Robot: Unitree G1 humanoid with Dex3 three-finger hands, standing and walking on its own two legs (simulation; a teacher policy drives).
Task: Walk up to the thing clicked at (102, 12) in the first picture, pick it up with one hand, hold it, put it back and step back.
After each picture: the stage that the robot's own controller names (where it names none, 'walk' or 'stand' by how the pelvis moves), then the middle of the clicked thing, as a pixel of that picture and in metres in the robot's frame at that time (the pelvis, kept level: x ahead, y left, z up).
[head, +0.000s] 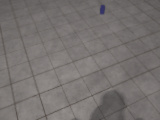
stand; (102, 9) +1.97 -0.29 -0.72
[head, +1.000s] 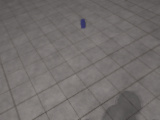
walk; (83, 23) +1.85 +0.10 -0.69
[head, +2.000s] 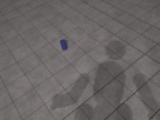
walk; (63, 45) +1.27 +0.31 -0.70
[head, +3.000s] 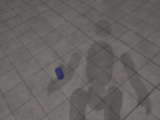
walk; (59, 73) +0.86 +0.27 -0.70
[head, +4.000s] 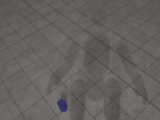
walk; (62, 105) +0.55 +0.25 -0.71
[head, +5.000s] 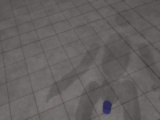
walk; (106, 107) +0.51 -0.10 -0.68
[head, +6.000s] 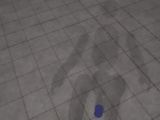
stand; (98, 111) +0.46 -0.08 -0.70
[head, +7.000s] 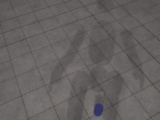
walk; (98, 110) +0.45 -0.09 -0.72
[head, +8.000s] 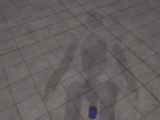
stand; (92, 113) +0.50 -0.07 -0.72
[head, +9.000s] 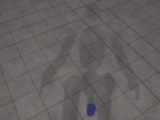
walk; (90, 110) +0.48 -0.07 -0.72
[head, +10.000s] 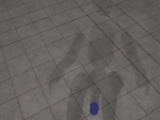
walk; (94, 109) +0.46 -0.06 -0.70
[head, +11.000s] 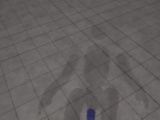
stand; (90, 115) +0.53 -0.03 -0.70
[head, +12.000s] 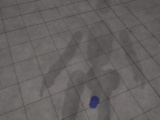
stand; (94, 102) +0.49 -0.11 -0.71
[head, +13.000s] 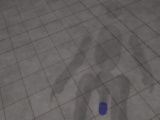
stand; (102, 108) +0.49 -0.07 -0.71
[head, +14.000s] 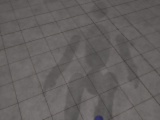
stand; out of the picture +0.39 -0.13 -0.71
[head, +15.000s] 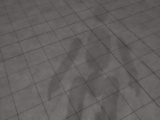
stand; out of the picture +0.37 -0.10 -0.72
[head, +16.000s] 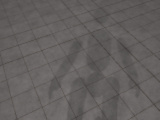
stand; out of the picture +0.35 -0.10 -0.73
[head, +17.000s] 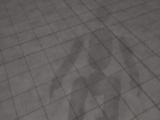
stand; out of the picture +0.34 -0.10 -0.73
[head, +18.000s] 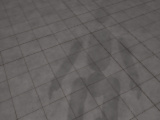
go down; out of the picture +0.34 -0.10 -0.73
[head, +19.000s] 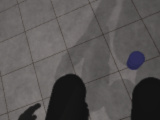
go down; (134, 61) +0.43 -0.14 -0.33
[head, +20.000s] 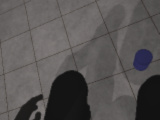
approach; (142, 60) +0.43 -0.16 -0.27
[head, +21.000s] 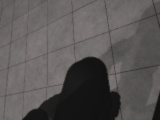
close in; out of the picture +0.42 -0.19 -0.22
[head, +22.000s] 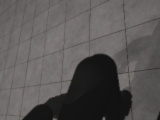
close; out of the picture +0.43 -0.19 -0.22
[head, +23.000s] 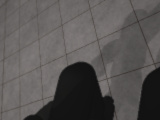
lift; out of the picture +0.36 -0.17 -0.17
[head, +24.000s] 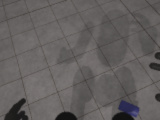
go down; (128, 108) +0.36 -0.23 -0.56
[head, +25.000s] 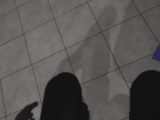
go down; out of the picture +0.43 -0.30 -0.30
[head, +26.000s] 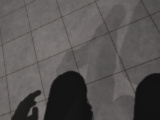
go down; out of the picture +0.46 -0.32 -0.30
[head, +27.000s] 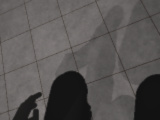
go down; out of the picture +0.48 -0.34 -0.30
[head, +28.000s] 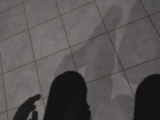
go down; out of the picture +0.50 -0.35 -0.30
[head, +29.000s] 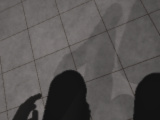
go down; out of the picture +0.52 -0.36 -0.29
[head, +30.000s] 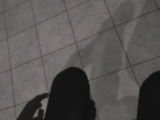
go down; out of the picture +0.52 -0.37 -0.28
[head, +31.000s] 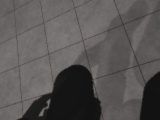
go down; out of the picture +0.52 -0.38 -0.27
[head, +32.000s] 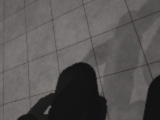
go down; out of the picture +0.51 -0.39 -0.26
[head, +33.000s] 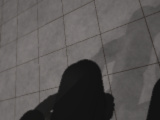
go down; out of the picture +0.50 -0.39 -0.25
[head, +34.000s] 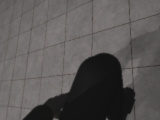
go down; out of the picture +0.47 -0.41 -0.25
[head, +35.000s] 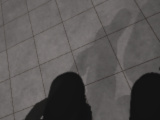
go down; out of the picture +0.51 -0.35 -0.31
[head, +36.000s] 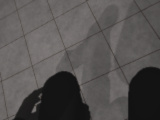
go down; out of the picture +0.50 -0.34 -0.28
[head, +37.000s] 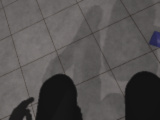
go down; out of the picture +0.50 -0.33 -0.30
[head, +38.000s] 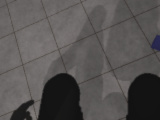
go down; out of the picture +0.49 -0.32 -0.30
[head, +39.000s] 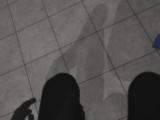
go down; out of the picture +0.48 -0.32 -0.30
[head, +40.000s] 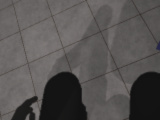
close in; out of the picture +0.47 -0.32 -0.29
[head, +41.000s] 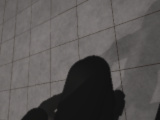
stand; out of the picture +0.43 -0.36 -0.25
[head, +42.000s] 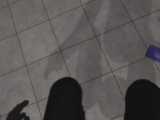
rest palm; (159, 55) +0.47 -0.30 -0.38
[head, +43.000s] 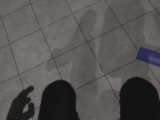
close in; (149, 56) +0.47 -0.29 -0.34
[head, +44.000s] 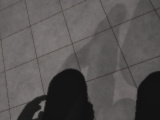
close in; out of the picture +0.44 -0.32 -0.27
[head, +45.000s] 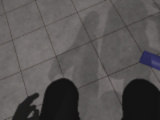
close; (153, 60) +0.46 -0.29 -0.33
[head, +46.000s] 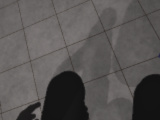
close; out of the picture +0.44 -0.31 -0.28
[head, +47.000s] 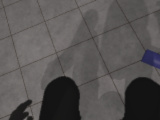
hold; (156, 60) +0.45 -0.29 -0.32
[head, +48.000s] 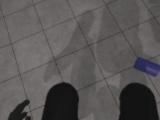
stand; (146, 66) +0.45 -0.28 -0.37
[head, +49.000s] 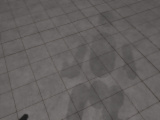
stand; out of the picture +0.39 -0.23 -0.68
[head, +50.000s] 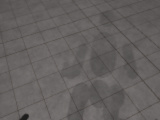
stand; out of the picture +0.39 -0.23 -0.68
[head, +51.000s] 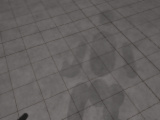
stand; out of the picture +0.38 -0.24 -0.68
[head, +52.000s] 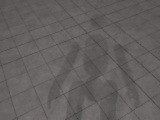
stand; out of the picture +0.42 -0.23 -0.74
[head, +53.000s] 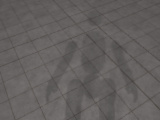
stand; out of the picture +0.40 -0.23 -0.75
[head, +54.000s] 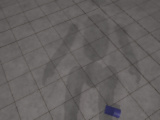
walk; (112, 111) +0.42 -0.20 -0.73
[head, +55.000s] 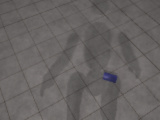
walk; (110, 77) +0.69 -0.19 -0.72
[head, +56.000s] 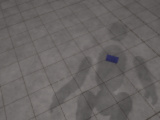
stand; (112, 59) +1.00 -0.20 -0.73
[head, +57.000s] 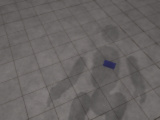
stand; (109, 64) +0.95 -0.25 -0.74
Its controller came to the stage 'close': yes
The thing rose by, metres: 0.15
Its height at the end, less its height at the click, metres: -0.02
